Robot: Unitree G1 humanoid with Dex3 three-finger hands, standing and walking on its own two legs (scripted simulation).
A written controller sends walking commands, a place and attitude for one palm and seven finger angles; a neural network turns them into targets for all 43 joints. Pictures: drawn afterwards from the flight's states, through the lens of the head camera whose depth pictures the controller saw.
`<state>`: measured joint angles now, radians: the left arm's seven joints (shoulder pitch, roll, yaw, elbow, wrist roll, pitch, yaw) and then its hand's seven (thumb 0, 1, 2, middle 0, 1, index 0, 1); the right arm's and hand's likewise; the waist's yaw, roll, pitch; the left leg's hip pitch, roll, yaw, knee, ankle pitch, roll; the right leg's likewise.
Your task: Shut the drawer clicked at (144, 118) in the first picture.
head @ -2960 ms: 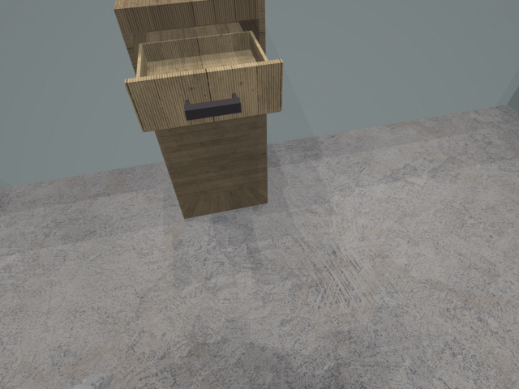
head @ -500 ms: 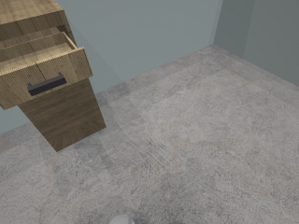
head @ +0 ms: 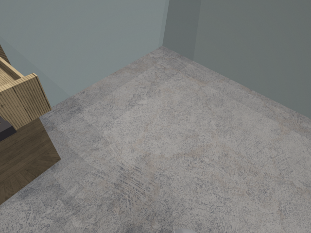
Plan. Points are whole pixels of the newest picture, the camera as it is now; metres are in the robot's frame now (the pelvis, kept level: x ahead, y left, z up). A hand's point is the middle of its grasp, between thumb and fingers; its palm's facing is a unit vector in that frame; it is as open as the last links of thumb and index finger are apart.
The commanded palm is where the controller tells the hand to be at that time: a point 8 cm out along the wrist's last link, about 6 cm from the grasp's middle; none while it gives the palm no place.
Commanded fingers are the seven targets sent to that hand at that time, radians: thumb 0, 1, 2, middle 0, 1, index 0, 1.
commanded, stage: walk to a spot facing it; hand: left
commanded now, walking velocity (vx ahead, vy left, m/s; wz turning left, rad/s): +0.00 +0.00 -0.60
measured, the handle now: out of the picture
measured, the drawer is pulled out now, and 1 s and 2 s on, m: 0.30 0.30 0.30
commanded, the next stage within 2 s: turn to face it in 1.86 s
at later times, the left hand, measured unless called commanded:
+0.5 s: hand (111, 212) +0.21 +0.14 -0.18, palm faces -0.33 -0.94 -0.11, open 7.4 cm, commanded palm none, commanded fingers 0.00 0.90 0.90 -0.20 -0.30 -0.20 -0.30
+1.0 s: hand (115, 210) +0.21 +0.13 -0.16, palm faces -0.48 -0.83 -0.26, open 7.4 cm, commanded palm none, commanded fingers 0.00 0.90 0.90 -0.20 -0.30 -0.20 -0.30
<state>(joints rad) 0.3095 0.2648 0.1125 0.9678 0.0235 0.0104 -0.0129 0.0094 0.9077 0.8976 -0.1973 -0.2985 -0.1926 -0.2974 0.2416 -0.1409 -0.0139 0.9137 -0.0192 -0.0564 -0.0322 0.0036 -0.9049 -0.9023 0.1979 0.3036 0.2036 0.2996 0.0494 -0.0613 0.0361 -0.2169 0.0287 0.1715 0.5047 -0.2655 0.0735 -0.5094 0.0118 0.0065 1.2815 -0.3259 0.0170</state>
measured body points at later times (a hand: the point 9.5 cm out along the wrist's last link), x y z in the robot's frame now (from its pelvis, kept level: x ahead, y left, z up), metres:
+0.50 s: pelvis +0.05 +0.03 -0.01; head +0.09 +0.03 +0.44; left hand +0.22 +0.19 -0.17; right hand -0.07 -0.15 -0.15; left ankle +0.01 +0.06 -0.74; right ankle +0.02 -0.10 -0.69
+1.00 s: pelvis +0.06 -0.02 +0.00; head +0.08 -0.05 +0.45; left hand +0.23 +0.17 -0.14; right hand +0.05 -0.31 -0.13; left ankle +0.17 +0.13 -0.67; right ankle +0.04 -0.10 -0.74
